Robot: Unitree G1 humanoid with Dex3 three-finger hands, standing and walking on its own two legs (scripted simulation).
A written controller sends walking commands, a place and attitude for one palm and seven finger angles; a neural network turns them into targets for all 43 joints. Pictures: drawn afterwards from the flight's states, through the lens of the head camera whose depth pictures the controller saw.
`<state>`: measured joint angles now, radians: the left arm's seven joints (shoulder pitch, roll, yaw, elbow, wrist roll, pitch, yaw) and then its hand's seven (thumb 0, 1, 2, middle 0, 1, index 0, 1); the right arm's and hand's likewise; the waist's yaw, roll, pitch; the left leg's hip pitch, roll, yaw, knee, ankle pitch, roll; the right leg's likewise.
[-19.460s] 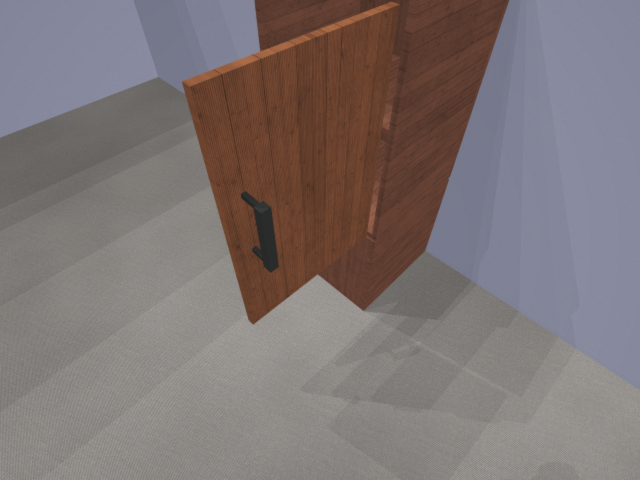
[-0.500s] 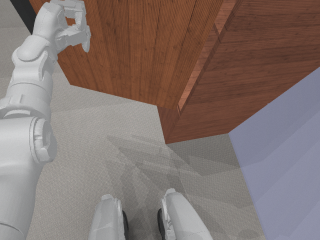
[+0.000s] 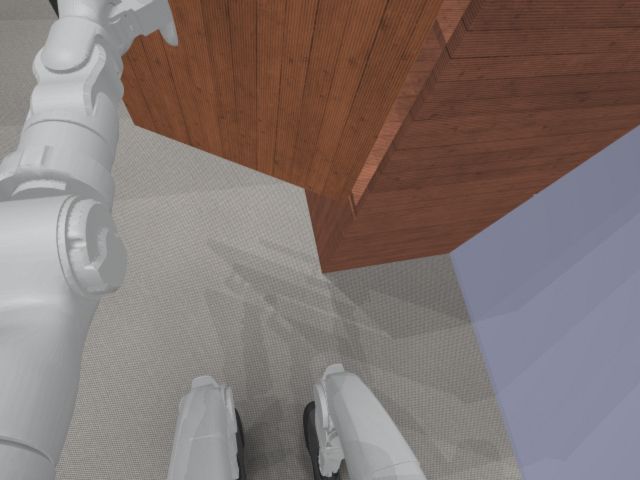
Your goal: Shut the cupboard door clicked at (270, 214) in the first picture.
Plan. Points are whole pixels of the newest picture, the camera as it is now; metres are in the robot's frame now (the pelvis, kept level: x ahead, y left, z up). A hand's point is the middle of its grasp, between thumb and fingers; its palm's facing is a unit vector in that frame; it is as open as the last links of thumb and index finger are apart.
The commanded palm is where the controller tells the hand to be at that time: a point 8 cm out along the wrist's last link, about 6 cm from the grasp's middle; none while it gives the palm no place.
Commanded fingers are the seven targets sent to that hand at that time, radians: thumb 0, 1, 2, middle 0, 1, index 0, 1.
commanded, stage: pull the fist back off the door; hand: left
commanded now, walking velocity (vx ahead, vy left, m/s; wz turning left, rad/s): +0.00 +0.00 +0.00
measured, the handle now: out of the picture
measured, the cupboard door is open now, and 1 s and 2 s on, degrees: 60 59 59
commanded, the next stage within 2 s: draw the hand back to the body in 0.76 s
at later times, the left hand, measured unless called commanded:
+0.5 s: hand (176, 41) +0.56 +0.09 +0.11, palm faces +0.06 -1.00 -0.04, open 3.1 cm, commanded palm +0.52 +0.12 +0.12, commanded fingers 0.00 0.90 0.90 -1.30 -1.50 -1.30 -1.50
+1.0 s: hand (165, 76) +0.50 +0.09 +0.13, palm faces +0.06 -1.00 -0.04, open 3.1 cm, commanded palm +0.45 +0.15 +0.14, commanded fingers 0.00 0.90 0.90 -1.30 -1.50 -1.30 -1.50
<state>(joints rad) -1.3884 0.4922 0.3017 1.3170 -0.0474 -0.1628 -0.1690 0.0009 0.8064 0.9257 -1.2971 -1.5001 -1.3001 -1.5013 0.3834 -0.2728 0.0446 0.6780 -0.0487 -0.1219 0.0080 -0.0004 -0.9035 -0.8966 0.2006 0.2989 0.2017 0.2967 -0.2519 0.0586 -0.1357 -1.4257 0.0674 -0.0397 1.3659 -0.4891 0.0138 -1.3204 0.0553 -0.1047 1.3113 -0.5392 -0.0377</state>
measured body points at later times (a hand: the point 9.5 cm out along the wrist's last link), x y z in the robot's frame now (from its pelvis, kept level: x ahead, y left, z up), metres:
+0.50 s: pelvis +0.03 -0.01 +0.05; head +0.18 -0.01 +0.47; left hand +0.55 +0.14 +0.11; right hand +0.00 -0.26 -0.07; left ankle +0.06 +0.11 -0.59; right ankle +0.03 -0.10 -0.59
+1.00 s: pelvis +0.03 -0.01 +0.06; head +0.14 -0.02 +0.49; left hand +0.49 +0.15 +0.13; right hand +0.12 -0.26 -0.07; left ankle +0.06 +0.11 -0.59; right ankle +0.03 -0.10 -0.59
